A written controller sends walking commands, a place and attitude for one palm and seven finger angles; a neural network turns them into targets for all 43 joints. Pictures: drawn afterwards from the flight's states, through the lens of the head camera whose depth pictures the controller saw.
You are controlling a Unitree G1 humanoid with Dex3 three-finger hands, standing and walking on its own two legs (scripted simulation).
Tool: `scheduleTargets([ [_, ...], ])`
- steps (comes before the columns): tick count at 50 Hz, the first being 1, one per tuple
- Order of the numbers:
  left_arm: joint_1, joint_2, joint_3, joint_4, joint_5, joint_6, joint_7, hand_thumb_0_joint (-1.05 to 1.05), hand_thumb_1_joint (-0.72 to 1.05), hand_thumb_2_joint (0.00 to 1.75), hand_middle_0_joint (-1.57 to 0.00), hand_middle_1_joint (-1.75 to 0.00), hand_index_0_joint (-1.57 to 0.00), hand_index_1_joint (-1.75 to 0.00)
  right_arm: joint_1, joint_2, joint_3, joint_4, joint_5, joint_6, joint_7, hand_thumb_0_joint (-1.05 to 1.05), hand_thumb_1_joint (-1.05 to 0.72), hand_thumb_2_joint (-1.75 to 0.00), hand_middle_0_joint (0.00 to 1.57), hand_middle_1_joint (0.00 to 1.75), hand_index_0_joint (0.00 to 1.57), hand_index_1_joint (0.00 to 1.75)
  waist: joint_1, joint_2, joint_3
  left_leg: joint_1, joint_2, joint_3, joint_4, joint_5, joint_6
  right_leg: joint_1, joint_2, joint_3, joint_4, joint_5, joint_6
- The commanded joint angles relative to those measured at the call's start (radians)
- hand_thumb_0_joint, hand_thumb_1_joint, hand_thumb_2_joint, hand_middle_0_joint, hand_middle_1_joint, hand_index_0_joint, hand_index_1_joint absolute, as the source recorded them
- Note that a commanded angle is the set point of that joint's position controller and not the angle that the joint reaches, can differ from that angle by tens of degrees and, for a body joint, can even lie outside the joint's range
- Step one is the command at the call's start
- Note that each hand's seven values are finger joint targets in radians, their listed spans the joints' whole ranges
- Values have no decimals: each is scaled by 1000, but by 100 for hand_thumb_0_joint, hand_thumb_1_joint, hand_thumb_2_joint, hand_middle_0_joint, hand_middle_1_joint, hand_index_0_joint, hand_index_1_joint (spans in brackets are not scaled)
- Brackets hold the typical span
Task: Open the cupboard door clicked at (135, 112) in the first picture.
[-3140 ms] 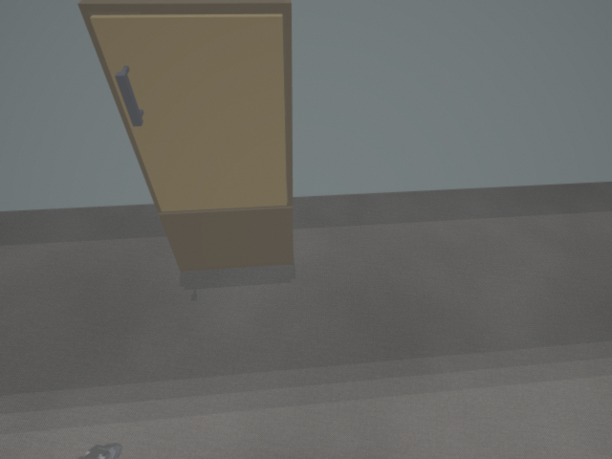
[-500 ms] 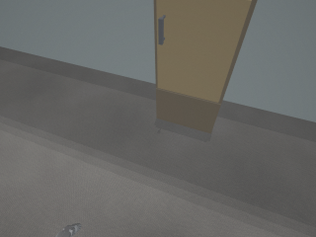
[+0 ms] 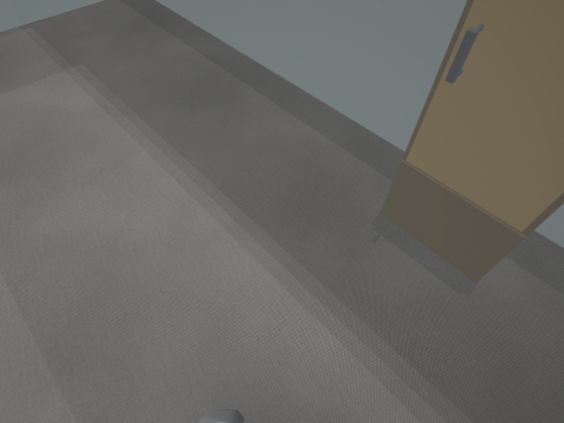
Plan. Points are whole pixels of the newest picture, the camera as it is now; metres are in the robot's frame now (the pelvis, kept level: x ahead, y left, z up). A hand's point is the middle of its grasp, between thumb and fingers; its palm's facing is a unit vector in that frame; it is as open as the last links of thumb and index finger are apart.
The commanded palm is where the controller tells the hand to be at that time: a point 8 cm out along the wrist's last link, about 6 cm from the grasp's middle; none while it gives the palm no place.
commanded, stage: walk to a spot facing it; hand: left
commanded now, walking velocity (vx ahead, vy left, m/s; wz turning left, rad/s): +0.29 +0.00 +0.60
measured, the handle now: (465, 54) +0.96 -0.38 +0.02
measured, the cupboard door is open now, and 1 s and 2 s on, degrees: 0 0 0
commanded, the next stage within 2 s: turn to face it in 0.26 s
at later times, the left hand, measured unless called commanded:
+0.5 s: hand (154, 341) +0.25 +0.26 -0.16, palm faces +0.13 -0.97 -0.21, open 7.4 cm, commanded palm none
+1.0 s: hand (164, 302) +0.32 +0.26 -0.16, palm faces +0.00 -0.97 -0.22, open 7.4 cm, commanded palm none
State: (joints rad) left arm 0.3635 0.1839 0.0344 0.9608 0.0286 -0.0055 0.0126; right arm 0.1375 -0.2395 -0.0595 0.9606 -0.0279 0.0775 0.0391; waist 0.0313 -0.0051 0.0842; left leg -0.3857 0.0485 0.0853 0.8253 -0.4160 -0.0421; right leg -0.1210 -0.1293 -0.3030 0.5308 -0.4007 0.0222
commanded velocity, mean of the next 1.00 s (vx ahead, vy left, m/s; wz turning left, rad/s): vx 0.09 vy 0.00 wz -0.30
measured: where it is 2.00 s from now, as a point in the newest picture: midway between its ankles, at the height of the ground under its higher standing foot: (259, 389)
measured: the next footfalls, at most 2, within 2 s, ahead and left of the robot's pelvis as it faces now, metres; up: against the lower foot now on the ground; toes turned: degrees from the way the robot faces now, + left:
left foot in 0.06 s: +0.04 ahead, +0.11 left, +0.00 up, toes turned +10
right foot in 0.56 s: +0.36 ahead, -0.02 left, +0.00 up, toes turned +1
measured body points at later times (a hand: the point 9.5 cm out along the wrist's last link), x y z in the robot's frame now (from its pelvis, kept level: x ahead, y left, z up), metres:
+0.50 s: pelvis +0.17 +0.05 +0.00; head +0.19 +0.06 +0.45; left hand +0.24 +0.31 -0.15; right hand +0.16 -0.18 -0.15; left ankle +0.00 +0.11 -0.73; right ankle +0.31 -0.05 -0.70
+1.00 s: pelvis +0.26 +0.06 +0.01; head +0.29 +0.05 +0.45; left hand +0.32 +0.31 -0.14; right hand +0.36 -0.19 -0.14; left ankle +0.27 +0.23 -0.69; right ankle +0.32 -0.02 -0.73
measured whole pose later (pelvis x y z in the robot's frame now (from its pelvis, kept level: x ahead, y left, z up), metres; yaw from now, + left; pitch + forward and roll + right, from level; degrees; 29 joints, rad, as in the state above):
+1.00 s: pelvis +0.26 +0.06 +0.01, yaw -6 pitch +1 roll +1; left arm 0.25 0.18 0.07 0.96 0.02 0.02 -0.01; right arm 0.11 -0.20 -0.05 0.95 -0.02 0.04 -0.02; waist 0.04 0.01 0.05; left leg -0.42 0.05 -0.03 0.85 -0.39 -0.07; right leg -0.34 0.09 0.08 0.46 -0.13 -0.06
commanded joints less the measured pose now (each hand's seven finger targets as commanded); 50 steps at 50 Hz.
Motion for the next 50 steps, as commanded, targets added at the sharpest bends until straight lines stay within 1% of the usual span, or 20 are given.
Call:
scheduleTargets([
  [1,44,239,70,-17,1,-28,2,0,90,90,-20,-30,-20,-30,-20,-70,-9,-114,0,-71,2,0,-90,-90,20,30,20,30,-26,-135,-116,126,-40,83,-294,13,55,64,-247,131,3,501,-90],
  [2,18,230,69,-24,-8,-28,-5,0,90,90,-20,-30,-20,-30,124,-123,-26,-76,-2,-82,-4,0,-90,-90,20,30,20,30,-103,-34,-191,385,-18,19,-428,121,90,-80,-199,59,255,487,-36],
  [3,-32,164,56,-79,-19,-31,-22,0,90,90,-20,-30,-20,-30,243,-263,-62,-45,-5,-91,-15,0,-90,-90,20,30,20,30,-161,298,-228,623,257,-390,-484,234,198,-442,-34,35,560,-51,48],
  [4,-149,157,42,-144,-11,-25,-21,0,90,90,-20,-30,-20,-30,340,-309,-69,-8,9,-90,-29,0,-90,-90,20,30,20,30,-197,302,-213,683,375,-569,-502,463,284,-654,18,164,700,-232,55],
  [5,-198,180,51,-140,-6,-17,-15,0,90,90,-20,-30,-20,-30,319,-266,-60,10,12,-87,-38,0,-90,-90,20,30,20,30,-183,195,-160,594,361,-490,-505,438,274,-652,-32,242,729,-172,43],
  [9,-116,137,51,-59,-2,-6,-34,0,90,90,-20,-30,-20,-30,114,-147,-19,-53,12,-126,-53,0,-90,-90,20,30,20,30,-51,100,-7,332,206,-273,-558,582,190,-529,-43,259,687,61,67],
  [12,-81,127,44,-40,1,1,-33,0,90,90,-20,-30,-20,-30,150,-131,-14,-31,19,-139,-54,0,-90,-90,20,30,20,30,-29,141,-19,369,142,-176,-551,767,159,-526,-10,230,647,128,75],
  [18,-218,107,27,-76,-5,-2,-30,0,90,90,-20,-30,-20,-30,255,-97,-8,26,17,-142,-64,0,-90,-90,20,30,20,30,-56,125,23,434,134,-183,-551,884,162,-587,18,208,488,220,65],
  [22,-268,62,5,-72,-14,-8,-23,0,90,90,-20,-30,-20,-30,288,-78,3,69,4,-140,-83,0,-90,-90,20,30,20,30,-62,132,22,455,143,-115,-485,1068,139,-434,72,177,206,235,3],
  [25,-101,84,12,-19,-11,-12,-12,0,90,90,-20,-30,-20,-30,264,-118,-6,81,11,-134,-91,0,-90,-90,20,30,20,30,16,125,-44,445,175,-83,-325,1223,121,-214,128,177,114,267,-52],
  [27,90,150,38,35,-1,-28,-10,0,90,90,-20,-30,-20,-30,228,-119,-10,68,26,-133,-90,0,-90,-90,20,30,20,30,112,47,-108,289,118,-52,-16,1016,79,68,97,229,-17,506,-96],
  [28,168,244,58,55,8,-43,0,0,90,90,-20,-30,-20,-30,278,-70,-6,58,39,-135,-80,0,-90,-90,20,30,20,30,112,-171,-223,86,-34,-4,335,402,45,260,-148,553,-11,963,-213],
  [29,164,262,56,50,-18,-41,1,0,90,90,-20,-30,-20,-30,322,-49,-7,58,42,-127,-87,0,-90,-90,20,30,20,30,57,-201,-265,7,-121,-67,565,-205,32,231,-318,780,-96,1224,-331],
  [30,68,223,57,19,-27,-32,11,0,90,90,-20,-30,-20,-30,281,-39,-2,52,40,-112,-91,0,-90,-90,20,30,20,30,40,-144,-193,5,-54,-165,555,-167,43,113,-291,755,-168,997,-346],
  [31,-40,202,52,-16,-25,-27,12,0,90,90,-20,-30,-20,-30,240,-30,1,45,29,-99,-79,0,-90,-90,20,30,20,30,17,-174,-117,-22,-17,-146,529,-102,37,-27,-229,723,-226,752,-305],
  [32,-112,174,47,-36,-27,-18,14,0,90,90,-20,-30,-20,-30,216,-33,-1,44,22,-85,-74,0,-90,-90,20,30,20,30,-20,-79,-82,-15,5,-140,511,-45,29,-124,-182,664,-252,583,-280],
  [34,-178,144,42,-50,-24,-18,16,0,90,90,-20,-30,-20,-30,220,-9,3,50,11,-58,-66,0,-90,-90,20,30,20,30,-64,-15,-69,24,28,-123,424,28,13,-253,-115,543,-282,438,-213],
  [37,-143,148,50,-38,-18,-13,5,0,90,90,-20,-30,-20,-30,199,-11,-3,34,5,-39,-63,0,-90,-90,20,30,20,30,-59,-69,-88,-6,31,-102,331,81,-7,-269,-64,524,-298,313,-168],
  [41,-109,162,63,-36,-13,-5,-5,0,90,90,-20,-30,-20,-30,128,-28,-9,-5,2,-42,-62,0,-90,-90,20,30,20,30,-34,-96,-117,-77,33,-98,236,104,-25,-186,-37,578,-287,216,-155],
  [50,-87,213,91,-77,-2,16,-4,0,90,90,-20,-30,-20,-30,2,-42,-13,-91,21,-64,-70,0,-90,-90,20,30,20,30,11,-152,-152,1,-32,-100,-94,-19,-18,-81,-41,738,-204,414,-194],
])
